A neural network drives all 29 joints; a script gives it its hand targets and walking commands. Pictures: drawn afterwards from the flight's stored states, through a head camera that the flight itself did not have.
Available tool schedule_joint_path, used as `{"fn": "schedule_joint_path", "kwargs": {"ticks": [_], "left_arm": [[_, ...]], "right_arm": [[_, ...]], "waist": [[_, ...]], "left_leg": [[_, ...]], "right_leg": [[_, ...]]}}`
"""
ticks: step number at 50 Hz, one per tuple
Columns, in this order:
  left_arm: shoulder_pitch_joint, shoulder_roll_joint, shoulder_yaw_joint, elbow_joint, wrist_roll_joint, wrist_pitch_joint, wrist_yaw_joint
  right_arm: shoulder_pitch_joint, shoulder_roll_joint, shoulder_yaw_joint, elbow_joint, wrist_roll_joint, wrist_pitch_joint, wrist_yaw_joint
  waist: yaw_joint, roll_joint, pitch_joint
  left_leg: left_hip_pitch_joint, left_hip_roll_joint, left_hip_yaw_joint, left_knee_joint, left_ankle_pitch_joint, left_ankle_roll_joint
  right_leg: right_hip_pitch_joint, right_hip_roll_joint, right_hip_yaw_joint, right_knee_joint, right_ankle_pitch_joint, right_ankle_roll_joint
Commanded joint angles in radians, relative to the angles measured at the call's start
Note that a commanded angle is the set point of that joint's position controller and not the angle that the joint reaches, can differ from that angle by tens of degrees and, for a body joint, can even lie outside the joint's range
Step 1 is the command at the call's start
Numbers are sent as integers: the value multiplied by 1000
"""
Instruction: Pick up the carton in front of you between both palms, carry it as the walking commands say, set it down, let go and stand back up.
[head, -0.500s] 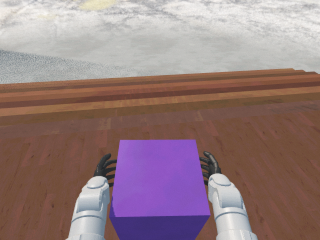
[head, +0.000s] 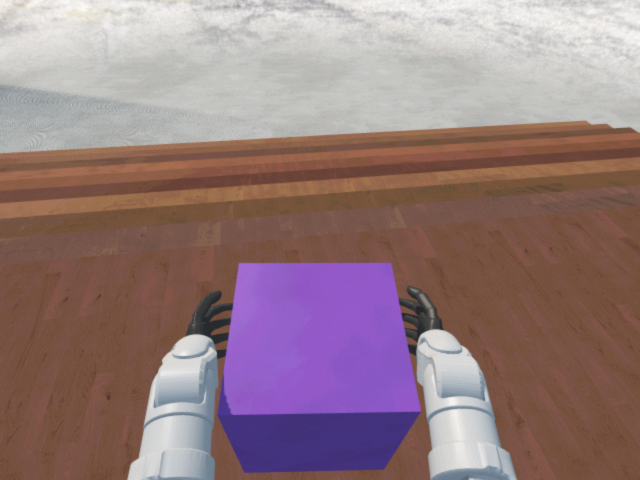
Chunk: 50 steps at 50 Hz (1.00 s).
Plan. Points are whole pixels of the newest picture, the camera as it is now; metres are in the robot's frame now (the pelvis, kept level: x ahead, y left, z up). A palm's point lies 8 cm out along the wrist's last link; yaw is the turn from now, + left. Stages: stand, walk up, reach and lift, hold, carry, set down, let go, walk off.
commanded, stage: reach and lift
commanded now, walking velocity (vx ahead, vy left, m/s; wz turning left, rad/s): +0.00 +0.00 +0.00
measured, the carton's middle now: (315, 371) +0.29 +0.00 -0.05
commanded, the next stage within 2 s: hold in 0.48 s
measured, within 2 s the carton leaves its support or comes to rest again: neither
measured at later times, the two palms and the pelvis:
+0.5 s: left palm (200, 342) +0.29 +0.15 +0.04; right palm (431, 335) +0.30 -0.15 +0.04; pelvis +0.01 +0.00 +0.00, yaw +0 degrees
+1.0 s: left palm (196, 341) +0.29 +0.15 +0.05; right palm (435, 335) +0.29 -0.15 +0.05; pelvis +0.00 +0.00 +0.00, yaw +0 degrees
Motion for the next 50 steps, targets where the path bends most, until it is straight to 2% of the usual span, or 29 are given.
{"fn": "schedule_joint_path", "kwargs": {"ticks": [1, 12, 23, 28, 30, 35, 42, 50], "left_arm": [[-541, -955, -592, -50, -249, -28, -240], [-460, -940, -625, -128, -273, 0, -235], [-459, -922, -632, -162, -280, 23, -238], [-467, -931, -703, -253, -324, 50, -233], [-446, -911, -690, -256, -316, 73, -226], [-455, -881, -619, -189, -274, 99, -229], [-544, -920, -636, -191, -291, 88, -239], [-554, -924, -627, -166, -283, 86, -237]], "right_arm": [[-486, 958, 579, 2, 230, -9, 241], [-406, 950, 614, -76, 257, 19, 233], [-403, 948, 626, -111, 265, 45, 228], [-408, 954, 693, -202, 305, 72, 223], [-391, 930, 680, -204, 298, 95, 218], [-406, 893, 612, -139, 261, 117, 224], [-494, 924, 624, -141, 273, 106, 235], [-508, 921, 614, -117, 264, 102, 239]], "waist": [[0, 5, -279], [4, 5, -279], [5, -3, -253], [-3, -2, -306], [0, 0, -272], [4, 2, -149], [-3, 1, -209], [-1, 3, -212]], "left_leg": [[119, -49, 71, -72, 161, -6], [158, -56, 66, -87, 259, -8], [158, -60, 68, -100, 234, -4], [195, -60, 62, -106, 292, -8], [193, -60, 63, -117, 270, -8], [147, -54, 75, -136, 108, -3], [160, -51, 74, -121, 104, -4], [159, -48, 74, -119, 86, -3]], "right_leg": [[64, 60, -82, -77, 160, -4], [115, 63, -72, -94, 264, 5], [129, 59, -71, -106, 256, 8], [170, 61, -69, -113, 321, 10], [170, 61, -68, -124, 296, 9], [110, 54, -78, -145, 121, 0], [109, 52, -83, -129, 115, -5], [98, 52, -86, -126, 91, -7]]}}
